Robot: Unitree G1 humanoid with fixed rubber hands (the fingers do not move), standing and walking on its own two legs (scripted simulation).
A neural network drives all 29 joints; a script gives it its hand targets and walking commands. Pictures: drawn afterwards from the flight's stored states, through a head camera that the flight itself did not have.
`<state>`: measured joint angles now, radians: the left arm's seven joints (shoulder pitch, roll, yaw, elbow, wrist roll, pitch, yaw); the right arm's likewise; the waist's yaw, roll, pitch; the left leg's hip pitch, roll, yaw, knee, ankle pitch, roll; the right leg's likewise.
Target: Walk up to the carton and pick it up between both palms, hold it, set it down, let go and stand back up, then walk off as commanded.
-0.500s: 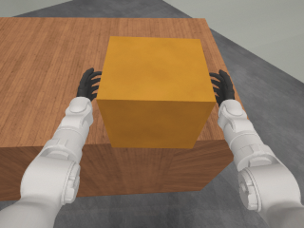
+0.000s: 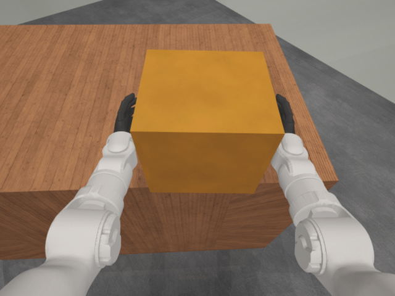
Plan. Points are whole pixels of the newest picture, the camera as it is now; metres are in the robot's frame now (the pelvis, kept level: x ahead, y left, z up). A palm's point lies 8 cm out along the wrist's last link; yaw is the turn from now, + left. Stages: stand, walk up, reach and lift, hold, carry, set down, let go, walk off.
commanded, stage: reach and lift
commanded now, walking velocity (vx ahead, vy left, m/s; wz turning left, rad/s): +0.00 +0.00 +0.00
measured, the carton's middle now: (203, 125) +0.46 -0.01 +0.06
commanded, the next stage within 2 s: none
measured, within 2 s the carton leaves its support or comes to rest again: leaves its support in 1.90 s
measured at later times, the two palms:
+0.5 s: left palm (123, 136) +0.43 +0.16 +0.07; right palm (284, 141) +0.40 -0.17 +0.08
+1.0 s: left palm (123, 136) +0.43 +0.16 +0.07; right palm (283, 141) +0.41 -0.17 +0.07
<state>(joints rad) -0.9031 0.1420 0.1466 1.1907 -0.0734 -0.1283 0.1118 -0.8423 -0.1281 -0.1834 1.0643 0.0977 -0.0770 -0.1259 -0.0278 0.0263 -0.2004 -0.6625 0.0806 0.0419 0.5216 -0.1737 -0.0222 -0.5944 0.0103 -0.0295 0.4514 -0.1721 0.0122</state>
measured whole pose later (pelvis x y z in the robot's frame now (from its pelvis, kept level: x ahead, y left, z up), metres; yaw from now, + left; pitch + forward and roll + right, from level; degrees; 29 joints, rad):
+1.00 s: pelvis +0.02 +0.00 +0.02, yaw +1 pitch +9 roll +0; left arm -0.76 0.07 0.35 1.14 0.18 -0.20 0.04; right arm -0.66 0.03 -0.49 0.98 -0.29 -0.23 -0.05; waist -0.05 0.00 -0.10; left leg -0.35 0.05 0.04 0.34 -0.14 -0.02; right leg -0.30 -0.01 -0.04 0.32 -0.17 0.01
